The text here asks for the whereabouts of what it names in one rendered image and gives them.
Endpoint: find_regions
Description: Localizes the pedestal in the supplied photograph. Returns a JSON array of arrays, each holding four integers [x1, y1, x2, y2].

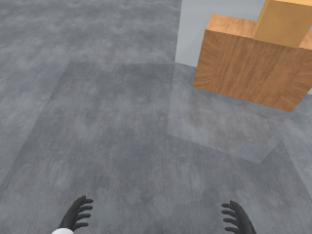
[[192, 14, 312, 113]]

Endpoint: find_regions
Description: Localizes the carton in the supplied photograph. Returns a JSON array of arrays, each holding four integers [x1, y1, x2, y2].
[[253, 0, 312, 49]]

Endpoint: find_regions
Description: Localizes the robot left hand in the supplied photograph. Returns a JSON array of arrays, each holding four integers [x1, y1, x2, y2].
[[58, 195, 94, 232]]

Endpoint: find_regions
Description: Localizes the robot right hand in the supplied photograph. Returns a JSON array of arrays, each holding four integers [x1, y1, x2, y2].
[[221, 200, 256, 234]]

